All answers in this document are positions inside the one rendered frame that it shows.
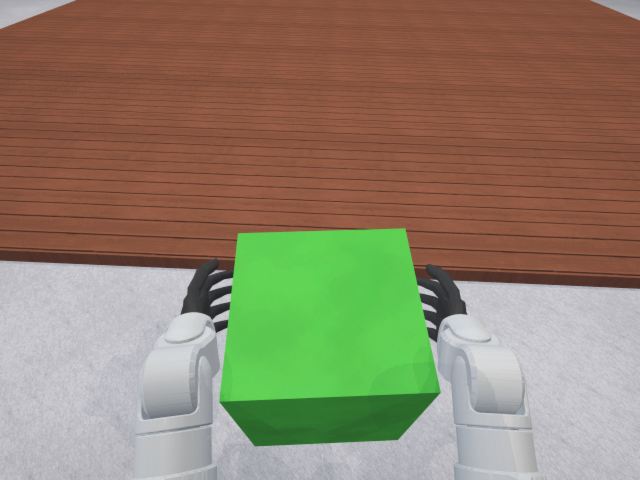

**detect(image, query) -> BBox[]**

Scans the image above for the robot right hand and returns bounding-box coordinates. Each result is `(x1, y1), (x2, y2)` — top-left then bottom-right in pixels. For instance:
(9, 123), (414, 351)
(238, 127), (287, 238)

(416, 264), (467, 342)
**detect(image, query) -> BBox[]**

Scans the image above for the robot right forearm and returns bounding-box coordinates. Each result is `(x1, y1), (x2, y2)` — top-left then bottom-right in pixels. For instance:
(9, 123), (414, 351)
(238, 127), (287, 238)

(437, 314), (547, 480)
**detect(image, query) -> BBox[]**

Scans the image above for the robot left forearm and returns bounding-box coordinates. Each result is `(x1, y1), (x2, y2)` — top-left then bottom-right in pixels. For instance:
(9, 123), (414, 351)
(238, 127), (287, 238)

(128, 312), (220, 480)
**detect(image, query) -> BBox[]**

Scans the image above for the robot left hand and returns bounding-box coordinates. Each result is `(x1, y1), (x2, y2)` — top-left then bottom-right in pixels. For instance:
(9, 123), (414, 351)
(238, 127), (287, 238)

(180, 258), (234, 333)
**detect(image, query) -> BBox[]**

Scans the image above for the carton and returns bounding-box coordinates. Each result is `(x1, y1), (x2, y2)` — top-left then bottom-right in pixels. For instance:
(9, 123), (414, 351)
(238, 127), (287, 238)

(219, 228), (441, 446)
